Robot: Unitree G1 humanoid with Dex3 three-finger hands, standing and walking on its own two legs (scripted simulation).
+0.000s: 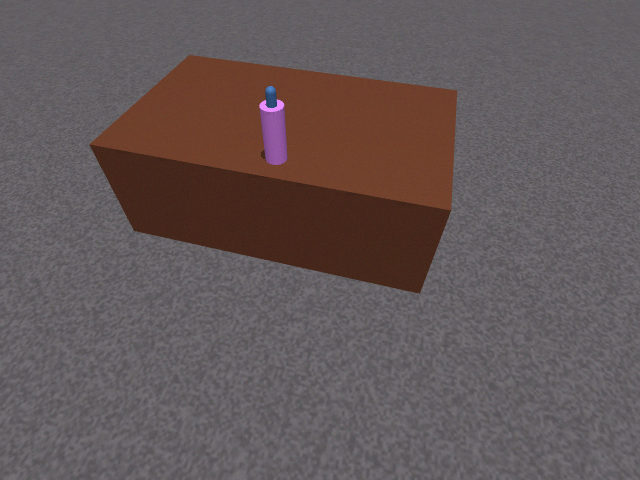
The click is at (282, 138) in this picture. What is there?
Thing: necked bottle
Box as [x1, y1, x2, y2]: [259, 86, 287, 164]
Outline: 268,86 265,90 266,99 262,101 259,105 266,161 271,164 279,164 284,162 287,157 283,103 275,97 275,89 272,86
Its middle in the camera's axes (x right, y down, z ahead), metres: -0.14 -0.35 +1.21
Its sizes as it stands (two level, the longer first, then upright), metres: 0.075 0.075 0.255
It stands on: a support 0.45 m high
